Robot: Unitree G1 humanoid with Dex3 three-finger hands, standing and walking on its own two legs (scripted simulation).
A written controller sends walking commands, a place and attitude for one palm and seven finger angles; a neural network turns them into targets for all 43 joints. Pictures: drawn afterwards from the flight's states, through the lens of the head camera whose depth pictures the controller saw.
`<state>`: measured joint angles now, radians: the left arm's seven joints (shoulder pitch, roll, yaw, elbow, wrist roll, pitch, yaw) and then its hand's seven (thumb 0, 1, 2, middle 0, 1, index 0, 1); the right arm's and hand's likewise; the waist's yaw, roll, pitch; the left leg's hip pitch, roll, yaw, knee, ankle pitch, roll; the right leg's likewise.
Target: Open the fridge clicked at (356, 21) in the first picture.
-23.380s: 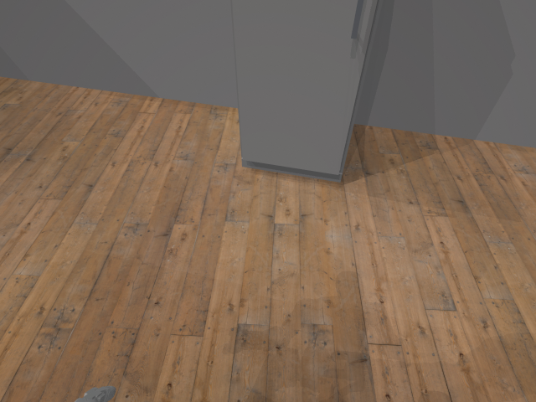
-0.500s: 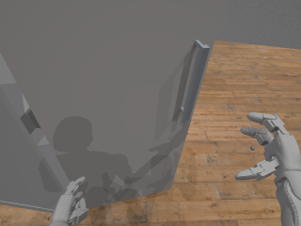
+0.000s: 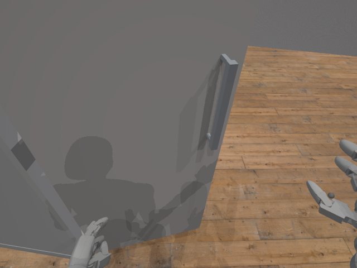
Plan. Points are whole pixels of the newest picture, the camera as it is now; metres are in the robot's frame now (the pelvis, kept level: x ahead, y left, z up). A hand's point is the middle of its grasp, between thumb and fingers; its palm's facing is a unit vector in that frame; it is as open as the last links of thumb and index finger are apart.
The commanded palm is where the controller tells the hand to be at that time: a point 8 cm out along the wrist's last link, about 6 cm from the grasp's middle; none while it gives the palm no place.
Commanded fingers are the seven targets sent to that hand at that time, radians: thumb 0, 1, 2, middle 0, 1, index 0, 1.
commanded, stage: draw the hand back to the body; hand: right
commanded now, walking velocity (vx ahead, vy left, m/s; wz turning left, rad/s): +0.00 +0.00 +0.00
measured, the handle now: (218, 107) +0.46 -0.10 +0.15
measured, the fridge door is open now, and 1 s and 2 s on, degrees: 68 68 68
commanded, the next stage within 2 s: step back with the hand held close in 0.52 s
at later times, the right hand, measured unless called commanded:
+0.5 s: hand (347, 205) +0.19 -0.28 +0.16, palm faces +0.49 +0.80 -0.35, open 7.5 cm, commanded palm +0.13 -0.30 +0.17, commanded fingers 0.00 -0.90 -0.90 0.20 0.30 0.20 0.30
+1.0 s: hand (349, 216) +0.17 -0.27 +0.15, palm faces +0.38 +0.80 -0.45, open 7.4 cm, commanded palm +0.10 -0.31 +0.17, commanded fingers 0.00 -0.90 -0.90 0.20 0.30 0.20 0.30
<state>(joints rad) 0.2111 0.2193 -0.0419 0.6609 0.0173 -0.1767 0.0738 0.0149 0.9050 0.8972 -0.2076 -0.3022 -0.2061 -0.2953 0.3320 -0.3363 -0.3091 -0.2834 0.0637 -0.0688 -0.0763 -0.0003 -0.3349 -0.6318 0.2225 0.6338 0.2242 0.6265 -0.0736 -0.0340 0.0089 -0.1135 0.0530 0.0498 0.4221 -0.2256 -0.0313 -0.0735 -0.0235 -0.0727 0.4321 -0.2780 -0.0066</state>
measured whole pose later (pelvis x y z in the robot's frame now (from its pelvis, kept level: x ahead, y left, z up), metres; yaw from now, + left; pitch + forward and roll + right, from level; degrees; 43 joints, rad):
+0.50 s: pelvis +0.00 +0.00 +0.00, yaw +0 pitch -5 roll +0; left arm 0.21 0.22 -0.03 0.66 0.02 -0.17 0.08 0.01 0.91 0.90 -0.21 -0.30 -0.21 -0.30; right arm 0.39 -0.34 -0.35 -0.34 0.07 -0.06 -0.09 0.01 -0.88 -0.90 0.21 0.31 0.21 0.30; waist -0.08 -0.03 0.01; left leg -0.10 0.05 0.06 0.41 -0.22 -0.03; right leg -0.07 -0.03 -0.06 0.43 -0.27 -0.01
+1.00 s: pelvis -0.04 -0.01 -0.01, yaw +1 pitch -1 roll +0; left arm 0.20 0.23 0.00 0.56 0.00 -0.07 0.08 0.01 0.91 0.90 -0.21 -0.30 -0.20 -0.30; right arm 0.50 -0.40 -0.40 -0.43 0.04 -0.19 -0.11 0.01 -0.89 -0.90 0.21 0.30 0.21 0.30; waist 0.00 0.01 0.01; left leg -0.30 0.06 0.02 0.49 -0.18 -0.04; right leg -0.25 -0.02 -0.10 0.52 -0.25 -0.03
